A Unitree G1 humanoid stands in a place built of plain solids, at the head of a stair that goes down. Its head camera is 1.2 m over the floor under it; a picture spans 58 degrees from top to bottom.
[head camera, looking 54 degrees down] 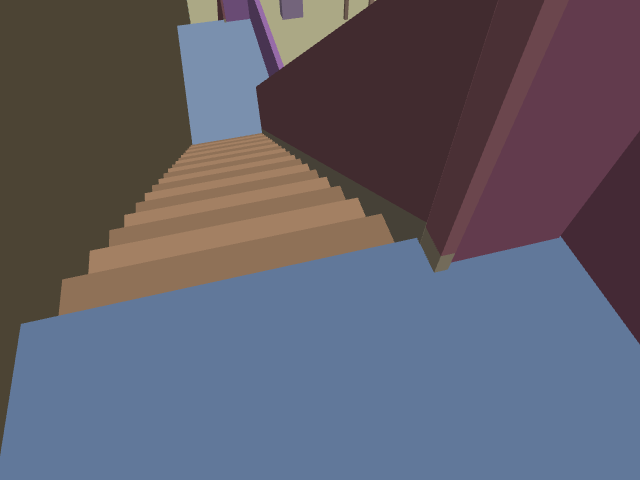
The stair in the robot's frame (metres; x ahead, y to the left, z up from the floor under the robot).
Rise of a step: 0.21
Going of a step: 0.29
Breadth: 1.28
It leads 15 degrees to the left of straight ahead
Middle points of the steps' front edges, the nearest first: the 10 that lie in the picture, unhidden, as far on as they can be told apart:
0.72 0.28 0.00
1.00 0.36 -0.21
1.28 0.43 -0.42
1.56 0.50 -0.63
1.83 0.57 -0.84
2.11 0.65 -1.05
2.39 0.72 -1.26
2.66 0.79 -1.47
2.94 0.86 -1.67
3.22 0.93 -1.88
